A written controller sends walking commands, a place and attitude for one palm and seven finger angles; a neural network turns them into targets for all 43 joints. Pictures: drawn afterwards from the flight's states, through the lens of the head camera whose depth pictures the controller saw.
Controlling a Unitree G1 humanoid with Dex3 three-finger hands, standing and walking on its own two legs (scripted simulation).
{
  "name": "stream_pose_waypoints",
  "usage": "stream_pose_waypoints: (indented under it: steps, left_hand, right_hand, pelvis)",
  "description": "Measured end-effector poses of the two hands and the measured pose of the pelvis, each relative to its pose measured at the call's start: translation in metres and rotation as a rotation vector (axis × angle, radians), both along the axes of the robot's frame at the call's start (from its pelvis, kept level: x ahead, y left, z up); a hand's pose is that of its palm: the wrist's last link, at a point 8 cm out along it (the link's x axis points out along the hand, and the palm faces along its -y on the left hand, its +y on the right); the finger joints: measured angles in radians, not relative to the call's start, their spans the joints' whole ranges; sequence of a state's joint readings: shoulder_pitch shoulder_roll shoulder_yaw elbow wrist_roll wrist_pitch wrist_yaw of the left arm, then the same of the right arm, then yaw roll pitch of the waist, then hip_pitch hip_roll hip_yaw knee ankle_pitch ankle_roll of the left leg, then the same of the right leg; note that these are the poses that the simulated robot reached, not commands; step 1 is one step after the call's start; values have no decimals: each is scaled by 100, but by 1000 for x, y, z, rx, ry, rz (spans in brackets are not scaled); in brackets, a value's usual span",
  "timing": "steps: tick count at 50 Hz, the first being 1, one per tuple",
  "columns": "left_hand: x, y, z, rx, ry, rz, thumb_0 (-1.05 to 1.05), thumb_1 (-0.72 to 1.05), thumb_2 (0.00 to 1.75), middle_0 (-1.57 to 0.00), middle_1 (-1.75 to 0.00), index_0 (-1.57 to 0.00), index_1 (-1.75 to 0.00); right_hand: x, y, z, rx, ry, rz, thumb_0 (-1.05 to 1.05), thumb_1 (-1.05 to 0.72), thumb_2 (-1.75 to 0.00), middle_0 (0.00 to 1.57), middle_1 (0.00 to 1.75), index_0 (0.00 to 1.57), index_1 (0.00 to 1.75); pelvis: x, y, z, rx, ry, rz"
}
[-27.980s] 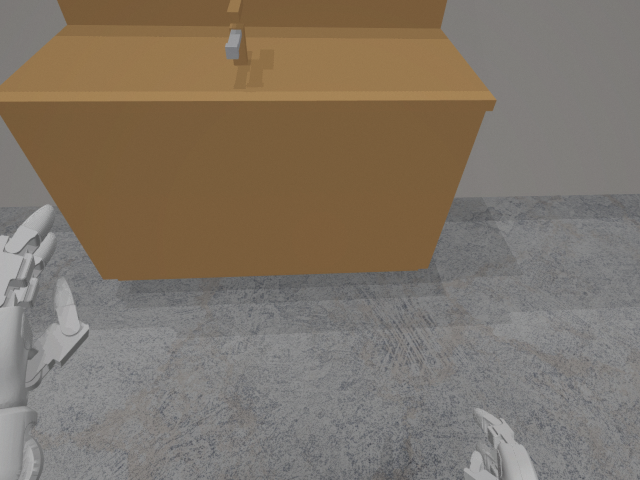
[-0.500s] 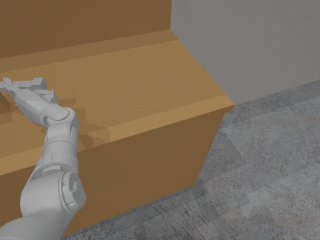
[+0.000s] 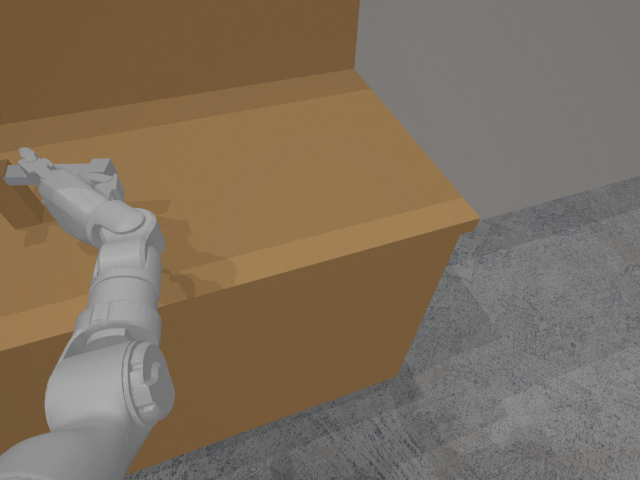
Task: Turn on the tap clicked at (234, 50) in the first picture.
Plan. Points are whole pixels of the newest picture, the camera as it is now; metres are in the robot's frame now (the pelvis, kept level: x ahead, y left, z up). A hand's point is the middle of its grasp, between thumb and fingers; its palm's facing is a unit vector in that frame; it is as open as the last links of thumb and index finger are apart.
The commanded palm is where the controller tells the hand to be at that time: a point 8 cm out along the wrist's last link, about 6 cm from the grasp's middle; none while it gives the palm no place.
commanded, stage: lift the hand up off the lever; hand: left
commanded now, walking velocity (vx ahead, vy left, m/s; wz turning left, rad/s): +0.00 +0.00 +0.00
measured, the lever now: (102, 173) +0.49 +0.29 +0.12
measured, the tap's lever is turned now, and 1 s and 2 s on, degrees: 73 73 73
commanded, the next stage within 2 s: draw the hand back beside the body in 1.68 s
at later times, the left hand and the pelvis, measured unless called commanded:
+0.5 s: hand (119, 176) +0.44 +0.24 +0.16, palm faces +0.83 -0.56 -0.09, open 7.8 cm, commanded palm +0.39 +0.26 +0.16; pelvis -0.01 +0.00 +0.00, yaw +0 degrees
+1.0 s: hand (99, 166) +0.44 +0.26 +0.18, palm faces +0.83 -0.55 -0.06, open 7.8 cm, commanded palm +0.38 +0.27 +0.18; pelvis -0.01 -0.01 +0.01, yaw +0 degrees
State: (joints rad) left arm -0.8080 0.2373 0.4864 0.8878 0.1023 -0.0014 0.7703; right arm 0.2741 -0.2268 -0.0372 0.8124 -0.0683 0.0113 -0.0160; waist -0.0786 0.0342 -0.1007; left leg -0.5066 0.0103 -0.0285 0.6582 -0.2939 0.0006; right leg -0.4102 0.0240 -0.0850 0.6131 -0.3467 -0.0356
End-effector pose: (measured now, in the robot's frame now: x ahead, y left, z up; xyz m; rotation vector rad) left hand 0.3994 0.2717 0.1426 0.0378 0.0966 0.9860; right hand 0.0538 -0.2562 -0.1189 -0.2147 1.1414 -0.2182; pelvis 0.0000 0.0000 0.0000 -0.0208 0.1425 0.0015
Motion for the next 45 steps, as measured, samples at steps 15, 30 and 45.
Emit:
stream_pose_waypoints:
  steps: [15, 30, 45]
  left_hand:
    - [-12, -9, 19, 6, -16, -10, 2, 90, 90, -14, -15, -15, -15]
    - [-13, -18, 30, 10, 21, 4, 2, 90, 90, -15, -15, -15, -15]
    - [-17, -4, 35, 1, -5, 11, 2, 90, 90, -15, -15, -15, -15]
  right_hand:
    - [0, 6, 2, 17, -44, 1, 1, -91, -90, 20, 29, 21, 30]
    - [9, 0, 5, 5, -96, 33, 1, -91, -90, 20, 29, 21, 30]
    - [-11, -12, 6, -13, -45, -10, 1, -91, -90, 20, 29, 21, 30]
  pelvis:
    - [-5, 2, 3, 2, -34, -6]
    - [-17, -6, 4, 5, -35, 0]
    - [-11, -9, 7, 6, -51, -3]
